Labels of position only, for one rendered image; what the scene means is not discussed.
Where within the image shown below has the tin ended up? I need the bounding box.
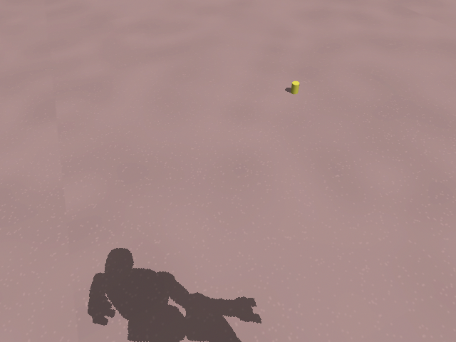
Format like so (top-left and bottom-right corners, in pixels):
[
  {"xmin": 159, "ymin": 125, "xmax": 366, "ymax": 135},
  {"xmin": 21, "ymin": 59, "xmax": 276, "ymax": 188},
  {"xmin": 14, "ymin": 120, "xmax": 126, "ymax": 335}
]
[{"xmin": 291, "ymin": 81, "xmax": 299, "ymax": 94}]

